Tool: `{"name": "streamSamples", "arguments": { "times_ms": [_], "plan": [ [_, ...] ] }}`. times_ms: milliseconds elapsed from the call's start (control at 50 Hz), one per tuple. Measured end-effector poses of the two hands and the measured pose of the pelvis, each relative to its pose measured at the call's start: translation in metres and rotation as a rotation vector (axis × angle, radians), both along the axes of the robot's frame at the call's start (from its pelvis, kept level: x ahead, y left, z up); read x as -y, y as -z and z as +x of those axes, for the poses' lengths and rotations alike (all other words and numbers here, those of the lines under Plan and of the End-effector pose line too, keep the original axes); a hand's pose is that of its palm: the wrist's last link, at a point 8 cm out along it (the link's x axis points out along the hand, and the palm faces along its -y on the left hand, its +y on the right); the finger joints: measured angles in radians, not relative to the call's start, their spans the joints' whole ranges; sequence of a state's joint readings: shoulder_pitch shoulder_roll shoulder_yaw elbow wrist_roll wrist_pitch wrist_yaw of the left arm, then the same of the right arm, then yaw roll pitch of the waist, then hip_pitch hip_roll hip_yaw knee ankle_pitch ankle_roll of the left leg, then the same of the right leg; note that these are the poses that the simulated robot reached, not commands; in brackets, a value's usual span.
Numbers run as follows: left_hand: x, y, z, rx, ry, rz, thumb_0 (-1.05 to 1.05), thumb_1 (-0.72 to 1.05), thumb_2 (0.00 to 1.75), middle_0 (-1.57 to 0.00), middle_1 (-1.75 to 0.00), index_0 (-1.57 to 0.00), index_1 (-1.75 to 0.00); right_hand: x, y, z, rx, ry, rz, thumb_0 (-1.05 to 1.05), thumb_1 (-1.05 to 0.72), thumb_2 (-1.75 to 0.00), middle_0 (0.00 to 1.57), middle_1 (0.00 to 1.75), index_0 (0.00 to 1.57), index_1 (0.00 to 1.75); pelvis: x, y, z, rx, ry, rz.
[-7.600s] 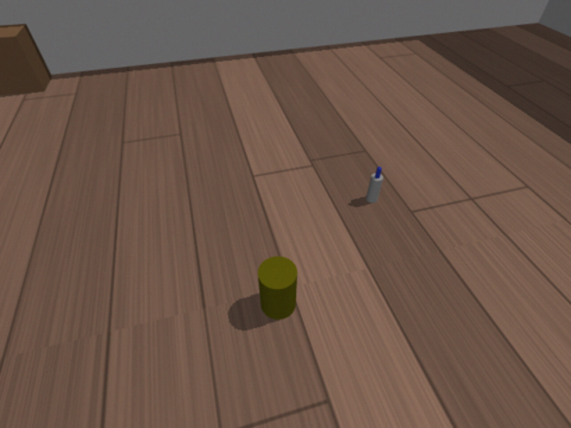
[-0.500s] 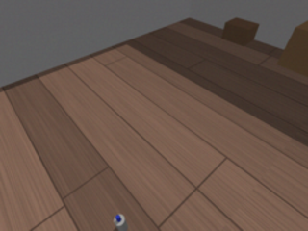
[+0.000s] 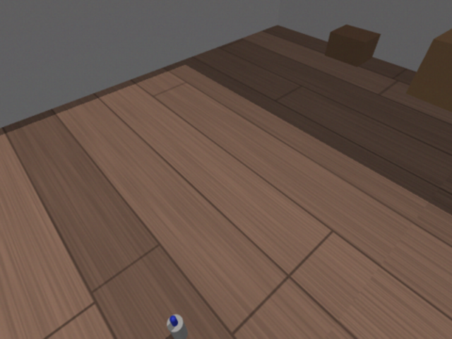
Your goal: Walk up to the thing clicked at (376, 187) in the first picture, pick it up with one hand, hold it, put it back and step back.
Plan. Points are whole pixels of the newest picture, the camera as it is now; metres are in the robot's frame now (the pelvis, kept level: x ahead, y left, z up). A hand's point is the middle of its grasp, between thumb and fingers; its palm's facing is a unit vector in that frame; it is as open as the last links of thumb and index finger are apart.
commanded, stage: go down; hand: left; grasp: from the side
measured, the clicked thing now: (176, 326) +0.34 +0.22 -0.68
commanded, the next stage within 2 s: none
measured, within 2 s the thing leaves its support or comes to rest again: neither
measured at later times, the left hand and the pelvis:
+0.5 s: hand out of the picture +0.14 +0.27 -0.17, palm faces +0.04 -0.94 -0.34, open 14.7 cm; pelvis -0.01 +0.02 -0.03, yaw +1 degrees
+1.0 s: hand out of the picture +0.13 +0.28 -0.20, palm faces +0.06 -0.95 -0.32, open 17.2 cm; pelvis -0.01 +0.03 -0.09, yaw +2 degrees
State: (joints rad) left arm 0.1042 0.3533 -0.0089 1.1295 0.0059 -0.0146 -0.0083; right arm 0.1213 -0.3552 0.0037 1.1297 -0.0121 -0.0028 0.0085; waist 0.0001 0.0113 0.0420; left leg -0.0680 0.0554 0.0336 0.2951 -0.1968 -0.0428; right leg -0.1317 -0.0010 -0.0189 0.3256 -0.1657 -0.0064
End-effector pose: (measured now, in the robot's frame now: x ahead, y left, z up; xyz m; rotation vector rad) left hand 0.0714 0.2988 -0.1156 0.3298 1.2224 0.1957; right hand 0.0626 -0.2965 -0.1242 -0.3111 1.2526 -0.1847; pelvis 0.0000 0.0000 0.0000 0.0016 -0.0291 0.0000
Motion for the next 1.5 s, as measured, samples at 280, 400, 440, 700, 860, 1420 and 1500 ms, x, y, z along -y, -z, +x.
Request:
{"name": "streamSamples", "arguments": {
  "times_ms": [280,400,440,700,860,1420,1500],
  "plan": [
    [-0.002,0.008,0.055,0.14,-0.026,-0.021,0.01,0.6,0.6,-0.11,-0.15,-0.1,-0.14,-0.03,0.004,0.016,0.154,-0.012,0.037,0.01,-0.95,-0.92,0.21,0.3,0.2,0.3,-0.001,0.013,-0.013,-0.113,-0.024,-0.001],
    [-0.012,0.009,0.065,0.143,-0.014,-0.004,0.01,0.28,0.33,-0.07,-0.1,-0.07,-0.09,-0.05,0.007,0.024,0.221,0.005,0.068,0.01,-0.93,-0.91,0.21,0.3,0.2,0.3,-0.008,0.021,-0.01,-0.149,-0.02,-0.006],
    [-0.016,0.011,0.064,0.136,-0.018,-0.001,0.0,0.17,0.27,-0.07,-0.09,-0.07,-0.08,-0.054,0.008,0.028,0.245,0.001,0.07,0.01,-0.92,-0.91,0.21,0.3,0.2,0.3,-0.011,0.024,-0.009,-0.16,-0.02,-0.008],
    [-0.024,0.036,0.054,0.184,-0.017,-0.034,0.0,-0.4,0.08,-0.09,-0.1,-0.09,-0.09,-0.068,0.017,0.068,0.392,-0.06,0.028,0.01,-0.84,-0.89,0.21,0.3,0.2,0.3,-0.026,0.058,-0.008,-0.243,-0.027,-0.03],
    [-0.029,0.043,0.047,0.189,-0.016,-0.031,0.0,-0.52,0.05,-0.1,-0.1,-0.1,-0.1,-0.079,0.022,0.087,0.469,-0.097,0.018,0.01,-0.83,-0.88,0.21,0.3,0.2,0.3,-0.029,0.074,-0.008,-0.282,-0.036,-0.046],
    [-0.077,0.13,0.096,0.516,0.04,-0.11,-0.01,-0.51,0.08,-0.07,-0.11,-0.07,-0.1,-0.067,0.125,0.068,0.438,-0.196,-0.037,0.01,-0.89,-0.9,0.21,0.3,0.2,0.3,-0.026,0.179,-0.046,-0.492,-0.037,-0.059],
    [-0.086,0.147,0.113,0.599,0.067,-0.112,-0.01,-0.54,0.09,-0.08,-0.13,-0.07,-0.12,-0.063,0.162,0.057,0.379,-0.19,-0.033,0.01,-0.89,-0.9,0.21,0.3,0.2,0.3,-0.025,0.205,-0.054,-0.53,-0.032,-0.06]
  ]
}}
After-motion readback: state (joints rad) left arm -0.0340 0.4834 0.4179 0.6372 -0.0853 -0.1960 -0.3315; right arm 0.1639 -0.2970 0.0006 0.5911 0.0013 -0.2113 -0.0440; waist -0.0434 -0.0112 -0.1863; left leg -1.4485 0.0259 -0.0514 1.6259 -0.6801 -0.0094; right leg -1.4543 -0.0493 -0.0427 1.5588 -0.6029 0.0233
